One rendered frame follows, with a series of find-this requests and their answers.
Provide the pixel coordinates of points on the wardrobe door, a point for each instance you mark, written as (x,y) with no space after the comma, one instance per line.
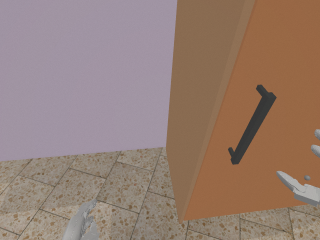
(280,50)

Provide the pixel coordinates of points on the robot right hand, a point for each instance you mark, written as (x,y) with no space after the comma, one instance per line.
(308,194)

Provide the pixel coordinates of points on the robot left hand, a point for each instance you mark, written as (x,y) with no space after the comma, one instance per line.
(78,224)

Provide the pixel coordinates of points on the handle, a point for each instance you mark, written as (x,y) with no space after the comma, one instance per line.
(265,104)

